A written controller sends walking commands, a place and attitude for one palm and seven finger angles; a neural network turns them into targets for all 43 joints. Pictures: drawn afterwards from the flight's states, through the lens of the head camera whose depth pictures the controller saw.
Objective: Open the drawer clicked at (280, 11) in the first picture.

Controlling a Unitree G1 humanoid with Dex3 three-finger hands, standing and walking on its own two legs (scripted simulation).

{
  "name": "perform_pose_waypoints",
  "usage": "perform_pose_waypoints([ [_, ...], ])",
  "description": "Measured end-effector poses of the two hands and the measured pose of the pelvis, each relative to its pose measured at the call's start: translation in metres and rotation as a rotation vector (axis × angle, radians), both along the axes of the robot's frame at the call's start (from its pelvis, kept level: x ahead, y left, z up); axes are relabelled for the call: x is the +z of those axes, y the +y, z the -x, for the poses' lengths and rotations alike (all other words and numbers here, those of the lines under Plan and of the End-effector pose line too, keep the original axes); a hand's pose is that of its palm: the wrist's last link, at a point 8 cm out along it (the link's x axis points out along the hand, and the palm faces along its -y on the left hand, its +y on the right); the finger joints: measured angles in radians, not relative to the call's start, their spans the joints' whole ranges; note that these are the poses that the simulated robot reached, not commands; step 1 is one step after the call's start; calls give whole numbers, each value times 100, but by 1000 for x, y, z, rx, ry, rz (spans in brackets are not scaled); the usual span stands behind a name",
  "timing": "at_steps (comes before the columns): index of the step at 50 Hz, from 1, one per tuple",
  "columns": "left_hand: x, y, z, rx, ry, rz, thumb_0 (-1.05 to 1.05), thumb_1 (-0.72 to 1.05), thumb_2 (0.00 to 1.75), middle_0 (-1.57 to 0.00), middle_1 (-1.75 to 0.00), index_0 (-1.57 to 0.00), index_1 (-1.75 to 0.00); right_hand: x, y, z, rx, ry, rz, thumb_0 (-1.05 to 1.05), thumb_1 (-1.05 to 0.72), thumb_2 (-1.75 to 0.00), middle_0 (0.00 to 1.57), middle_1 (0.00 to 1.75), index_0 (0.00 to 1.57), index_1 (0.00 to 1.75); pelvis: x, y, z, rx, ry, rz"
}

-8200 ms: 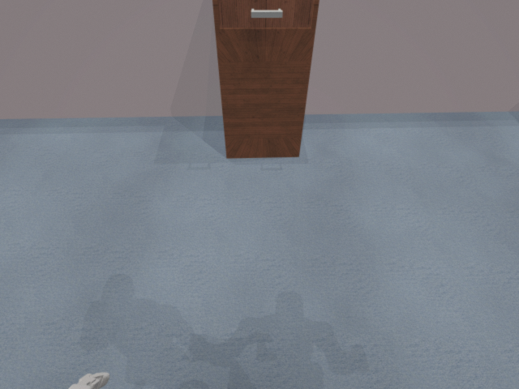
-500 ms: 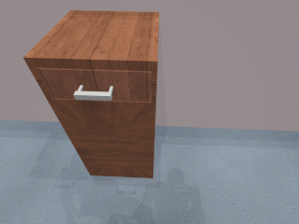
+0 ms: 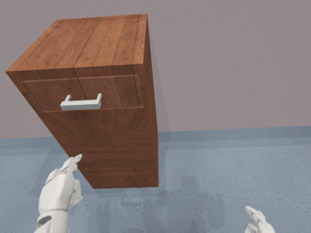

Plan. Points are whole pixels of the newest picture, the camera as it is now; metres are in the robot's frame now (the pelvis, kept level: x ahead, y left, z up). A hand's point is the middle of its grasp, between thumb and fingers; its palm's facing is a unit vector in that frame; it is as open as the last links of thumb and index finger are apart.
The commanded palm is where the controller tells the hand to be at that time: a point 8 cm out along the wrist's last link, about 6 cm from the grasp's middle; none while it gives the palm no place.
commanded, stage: raise the hand with hooked fingers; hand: left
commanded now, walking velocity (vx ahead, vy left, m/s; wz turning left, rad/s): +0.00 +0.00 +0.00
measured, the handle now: (82, 100) +0.52 +0.28 +0.06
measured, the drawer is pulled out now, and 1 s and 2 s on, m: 0.00 0.00 0.00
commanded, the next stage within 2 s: move the hooked fingers above the handle in 1.66 s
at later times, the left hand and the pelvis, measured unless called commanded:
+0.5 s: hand (73, 177) +0.25 +0.22 +0.05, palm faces +0.07 -0.02 -1.00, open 10.6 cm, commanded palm +0.20 +0.22 +0.09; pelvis +0.00 -0.05 -0.01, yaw -2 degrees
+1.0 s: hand (62, 142) +0.31 +0.24 +0.12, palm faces +0.16 -0.12 -0.98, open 13.3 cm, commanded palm +0.27 +0.24 +0.18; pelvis +0.00 +0.02 +0.01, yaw -5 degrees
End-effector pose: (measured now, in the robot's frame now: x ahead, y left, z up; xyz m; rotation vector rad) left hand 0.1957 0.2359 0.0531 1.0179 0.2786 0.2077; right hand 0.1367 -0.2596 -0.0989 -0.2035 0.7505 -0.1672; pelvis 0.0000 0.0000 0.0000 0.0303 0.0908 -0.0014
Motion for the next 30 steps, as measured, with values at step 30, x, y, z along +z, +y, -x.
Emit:
perform_pose_waypoints([
  [30,50,-29,-42,-214,29,-451,0,9,55,-27,-82,-28,-82,-15,-8,-33,52,113,-110,2,-91,-90,20,30,20,30,-5,-42,-8,-99,30,-28],
])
